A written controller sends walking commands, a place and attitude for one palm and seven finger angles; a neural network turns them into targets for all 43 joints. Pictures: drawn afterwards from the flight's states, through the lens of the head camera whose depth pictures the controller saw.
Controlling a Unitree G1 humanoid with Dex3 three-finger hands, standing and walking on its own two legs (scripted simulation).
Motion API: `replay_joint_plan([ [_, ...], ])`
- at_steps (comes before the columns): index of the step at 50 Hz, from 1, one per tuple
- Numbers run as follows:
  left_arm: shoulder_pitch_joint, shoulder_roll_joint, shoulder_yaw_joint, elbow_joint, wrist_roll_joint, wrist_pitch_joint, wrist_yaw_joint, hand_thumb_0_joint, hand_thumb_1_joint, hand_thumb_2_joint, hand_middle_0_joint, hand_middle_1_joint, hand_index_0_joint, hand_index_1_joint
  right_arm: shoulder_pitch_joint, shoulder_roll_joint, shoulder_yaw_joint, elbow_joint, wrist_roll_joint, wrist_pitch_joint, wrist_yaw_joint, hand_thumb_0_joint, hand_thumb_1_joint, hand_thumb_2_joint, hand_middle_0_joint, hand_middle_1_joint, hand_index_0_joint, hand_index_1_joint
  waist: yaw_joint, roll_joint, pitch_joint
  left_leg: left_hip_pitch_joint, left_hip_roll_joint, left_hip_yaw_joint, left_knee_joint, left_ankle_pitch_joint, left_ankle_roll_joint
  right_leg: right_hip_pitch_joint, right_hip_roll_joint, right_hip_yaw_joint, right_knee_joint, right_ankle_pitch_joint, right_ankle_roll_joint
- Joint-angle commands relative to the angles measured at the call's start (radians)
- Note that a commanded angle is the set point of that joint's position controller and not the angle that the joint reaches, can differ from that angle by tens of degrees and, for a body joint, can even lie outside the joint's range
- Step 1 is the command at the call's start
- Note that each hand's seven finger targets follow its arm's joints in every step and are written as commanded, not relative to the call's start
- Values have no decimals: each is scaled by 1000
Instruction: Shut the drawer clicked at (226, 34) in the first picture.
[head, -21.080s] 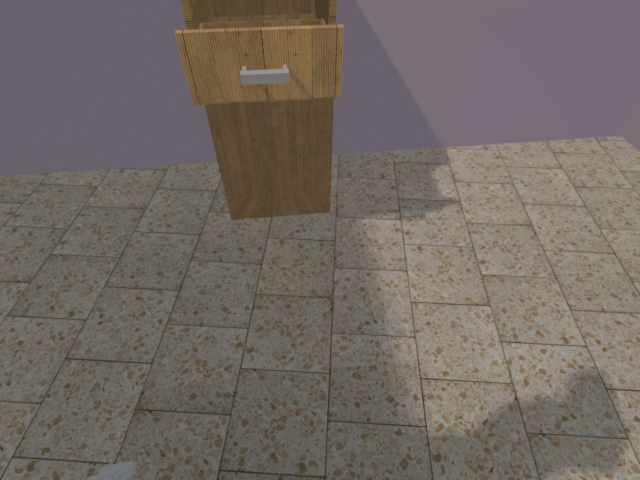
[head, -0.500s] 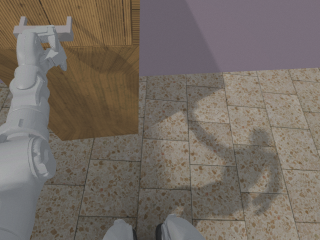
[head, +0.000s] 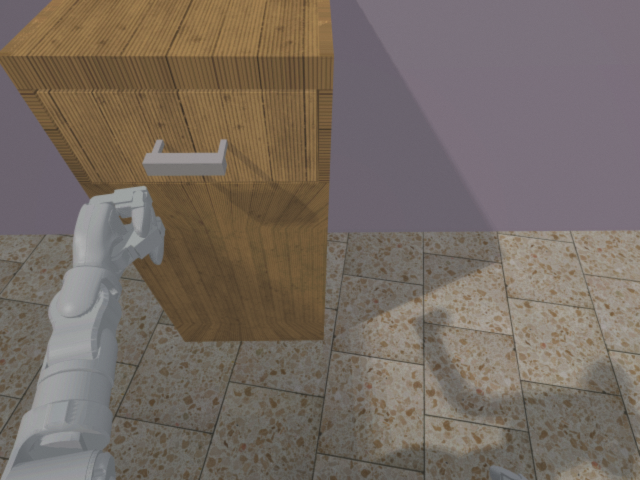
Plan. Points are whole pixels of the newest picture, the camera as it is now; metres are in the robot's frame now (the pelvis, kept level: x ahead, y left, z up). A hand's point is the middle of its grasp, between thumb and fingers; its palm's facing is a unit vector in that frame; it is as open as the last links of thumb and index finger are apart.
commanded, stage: draw the hand back to the body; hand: left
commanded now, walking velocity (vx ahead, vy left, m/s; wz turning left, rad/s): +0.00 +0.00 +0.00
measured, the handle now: (188, 154) +0.59 +0.21 +0.06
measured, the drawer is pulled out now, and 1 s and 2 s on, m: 0.00 0.00 0.00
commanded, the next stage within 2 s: step back with the hand held close in 1.00 s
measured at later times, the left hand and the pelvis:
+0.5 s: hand (56, 349) +0.23 +0.23 +0.15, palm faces +0.29 -0.92 -0.26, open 3.2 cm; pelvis -0.04 +0.01 +0.02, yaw +2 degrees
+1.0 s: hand out of the picture +0.12 +0.25 +0.18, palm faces +0.43 -0.82 -0.38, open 3.2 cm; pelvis -0.04 +0.00 +0.03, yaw +2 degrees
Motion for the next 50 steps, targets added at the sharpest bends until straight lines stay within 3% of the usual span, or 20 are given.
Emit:
replay_joint_plan([
  [1,-230,157,-27,-357,-43,2,-43,0,900,900,-1400,-1600,-1400,-1600,24,-136,-48,-119,9,-66,-16,0,-900,-900,200,300,200,300,8,33,-314,300,27,-41,-23,773,7,194,-55,38,-25,828,53],
  [5,-236,183,14,-442,-65,19,-40,0,900,900,-1400,-1600,-1400,-1600,-80,-131,-41,-138,15,-97,-43,0,-900,-900,200,300,200,300,12,-65,-212,272,24,-65,-109,433,-6,164,-39,17,-90,463,31],
  [6,-221,188,17,-454,-69,18,-37,0,900,900,-1400,-1600,-1400,-1600,-102,-132,-31,-142,16,-104,-47,0,-900,-900,200,300,200,300,17,-43,-167,257,18,-61,-123,386,-2,167,-41,23,-103,434,24],
  [7,-174,217,-53,-513,61,29,72,0,900,900,-1400,-1600,-1400,-1600,-170,-108,-31,-138,10,-91,-53,0,-900,-900,200,300,200,300,67,5,-124,296,13,-61,-163,431,-8,187,-69,56,-150,425,14],
  [8,-100,139,-86,-546,66,53,123,0,900,900,-1400,-1600,-1400,-1600,-158,-101,-31,-142,7,-90,-54,0,-900,-900,200,300,200,300,51,84,-131,360,19,-63,-164,523,-14,183,-76,50,-157,475,19],
  [10,-18,106,-119,-634,85,78,170,0,900,900,-1400,-1600,-1400,-1600,-157,-103,-30,-138,1,-95,-50,0,-900,-900,200,300,200,300,57,101,-205,444,36,-91,-159,667,-30,215,-79,44,-151,515,23],
  [11,6,131,-104,-662,96,86,191,0,900,900,-1400,-1600,-1400,-1600,-162,-107,-30,-133,-1,-92,-50,0,-900,-900,200,300,200,300,62,55,-219,454,44,-102,-181,644,-34,232,-70,41,-167,468,21],
  [14,47,144,-83,-708,110,98,243,0,900,900,-1400,-1600,-1400,-1600,-216,-95,-16,-140,-5,-84,-63,0,-900,-900,200,300,200,300,60,-57,-114,407,37,-82,-253,439,-24,269,-68,39,-217,396,24],
  [15,74,146,-75,-725,109,99,255,0,900,900,-1400,-1600,-1400,-1600,-232,-91,-14,-140,-5,-84,-68,0,-900,-900,200,300,200,300,63,-61,-90,393,36,-79,-273,392,-22,291,-71,42,-228,368,22],
  [16,95,163,-63,-735,108,104,261,0,900,900,-1400,-1600,-1400,-1600,-245,-93,-10,-135,-8,-81,-73,0,-900,-900,200,300,200,300,72,-73,-56,381,34,-77,-293,352,-17,294,-69,44,-249,338,20],
  [20,184,153,-46,-821,115,96,283,0,900,900,-1400,-1600,-1400,-1600,-276,-75,2,-134,-13,-92,-77,0,-900,-900,200,300,200,300,83,23,-26,423,34,-90,-348,311,-26,335,-71,42,-287,280,13],
  [23,290,142,-42,-882,116,92,286,0,900,900,-1400,-1600,-1400,-1600,-289,-70,6,-130,-19,-104,-72,0,-900,-900,200,300,200,300,92,55,0,437,36,-94,-375,312,-30,357,-69,41,-311,273,10],
  [25,359,137,-35,-932,116,85,288,0,900,900,-1400,-1600,-1400,-1600,-295,-66,4,-131,-22,-114,-67,0,-900,-900,200,300,200,300,94,40,30,440,41,-96,-390,309,-32,360,-67,38,-325,269,10],
  [26,415,138,-32,-945,115,83,285,0,900,900,-1400,-1600,-1400,-1600,-301,-72,1,-128,-26,-119,-66,0,-900,-900,200,300,200,300,101,-5,43,428,42,-96,-395,303,-28,367,-63,39,-334,260,12],
  [31,593,162,28,-1046,113,70,290,0,900,900,-1400,-1600,-1400,-1600,-308,-72,-9,-125,-31,-134,-63,0,-900,-900,200,300,200,300,112,-27,79,412,42,-91,-408,267,-23,379,-67,45,-361,225,14],
  [37,746,179,79,-1214,119,48,305,0,900,900,-1400,-1600,-1400,-1600,-302,-65,-13,-133,-31,-166,-67,0,-900,-900,200,300,200,300,120,52,95,403,39,-94,-412,245,-30,381,-70,49,-369,207,14],
  [41,864,186,109,-1270,121,43,313,0,900,900,-1400,-1600,-1400,-1600,-298,-66,-22,-136,-27,-191,-75,0,-900,-900,200,300,200,300,128,29,120,398,39,-88,-400,236,-29,362,-64,55,-387,192,16],
  [44,831,134,64,-1218,128,45,314,0,900,900,-1400,-1600,-1400,-1600,-276,-67,-25,-113,-33,-196,-79,0,-900,-900,200,300,200,300,106,-34,179,394,36,-91,-402,206,-22,316,-66,49,-389,162,20],
  [46,806,128,55,-1195,134,47,315,0,900,900,-1400,-1600,-1400,-1600,-273,-72,-29,-105,-33,-198,-84,0,-900,-900,200,300,200,300,102,-32,206,400,34,-89,-401,184,-17,288,-65,54,-401,138,21],
  [50,789,153,77,-1218,136,39,325,0,900,900,-1400,-1600,-1400,-1600,-269,-70,-27,-107,-38,-202,-92,0,-900,-900,200,300,200,300,116,-27,120,418,29,-86,-391,219,-14,338,-75,55,-381,164,21],
])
